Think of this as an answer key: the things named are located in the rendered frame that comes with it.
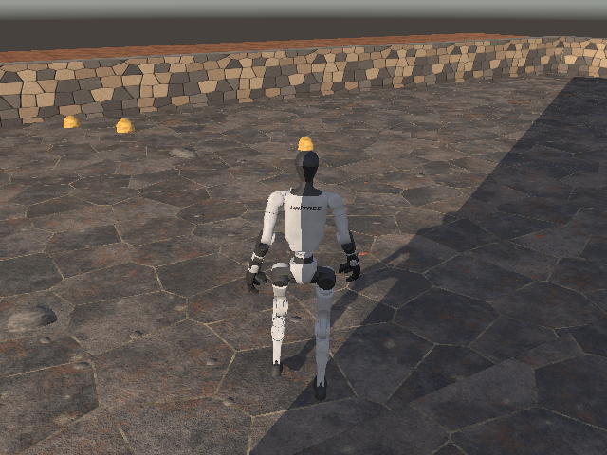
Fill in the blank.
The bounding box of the right robot thigh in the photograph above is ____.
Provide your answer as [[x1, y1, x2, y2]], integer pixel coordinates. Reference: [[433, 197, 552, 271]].
[[314, 266, 336, 339]]

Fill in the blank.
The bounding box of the robot left hand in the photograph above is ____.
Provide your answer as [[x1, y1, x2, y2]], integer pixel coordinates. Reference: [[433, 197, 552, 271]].
[[245, 270, 267, 294]]

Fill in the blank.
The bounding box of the right robot forearm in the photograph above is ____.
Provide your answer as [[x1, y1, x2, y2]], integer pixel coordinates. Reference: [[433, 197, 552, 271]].
[[341, 229, 359, 266]]

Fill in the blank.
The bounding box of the right robot foot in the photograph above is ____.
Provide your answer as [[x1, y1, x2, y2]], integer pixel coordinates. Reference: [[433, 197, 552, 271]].
[[313, 376, 327, 401]]

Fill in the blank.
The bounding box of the left robot upper arm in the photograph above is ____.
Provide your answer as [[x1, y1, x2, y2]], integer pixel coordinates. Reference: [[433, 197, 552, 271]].
[[260, 191, 286, 245]]

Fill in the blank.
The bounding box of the left robot forearm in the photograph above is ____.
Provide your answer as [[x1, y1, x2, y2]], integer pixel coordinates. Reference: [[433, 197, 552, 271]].
[[248, 230, 269, 273]]

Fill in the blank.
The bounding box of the right robot upper arm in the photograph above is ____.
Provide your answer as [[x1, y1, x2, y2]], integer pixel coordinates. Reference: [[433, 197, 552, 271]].
[[325, 192, 352, 245]]

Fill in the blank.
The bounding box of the robot right hand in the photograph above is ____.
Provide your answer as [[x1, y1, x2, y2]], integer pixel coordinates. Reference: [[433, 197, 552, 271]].
[[339, 263, 360, 282]]

